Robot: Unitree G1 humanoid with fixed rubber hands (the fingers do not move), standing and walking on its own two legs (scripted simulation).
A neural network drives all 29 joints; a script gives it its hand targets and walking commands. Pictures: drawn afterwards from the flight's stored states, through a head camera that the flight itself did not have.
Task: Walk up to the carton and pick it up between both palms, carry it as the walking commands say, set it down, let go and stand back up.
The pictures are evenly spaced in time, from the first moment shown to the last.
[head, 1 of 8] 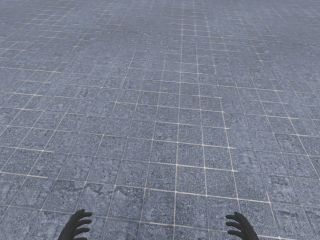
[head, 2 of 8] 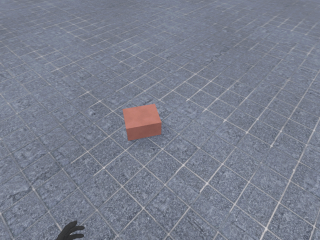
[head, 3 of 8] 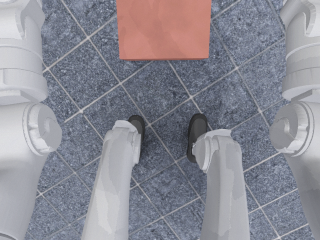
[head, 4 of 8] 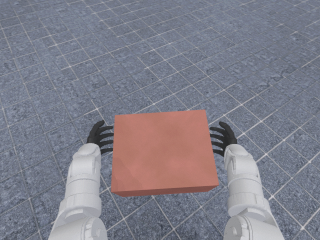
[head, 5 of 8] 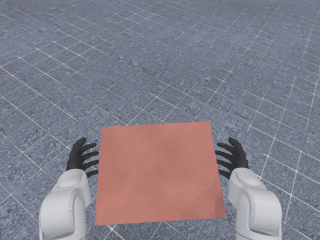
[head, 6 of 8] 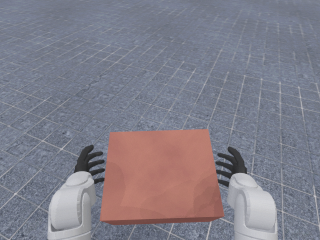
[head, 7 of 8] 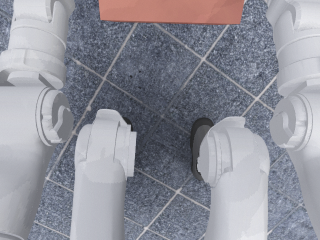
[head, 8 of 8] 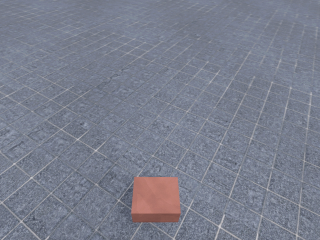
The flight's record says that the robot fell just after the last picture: no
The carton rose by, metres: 0.72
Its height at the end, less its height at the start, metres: +0.00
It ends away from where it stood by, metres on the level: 1.06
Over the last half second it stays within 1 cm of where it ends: yes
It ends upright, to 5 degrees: yes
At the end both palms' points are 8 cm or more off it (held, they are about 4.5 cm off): yes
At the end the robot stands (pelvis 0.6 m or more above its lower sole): yes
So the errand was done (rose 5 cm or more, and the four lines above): yes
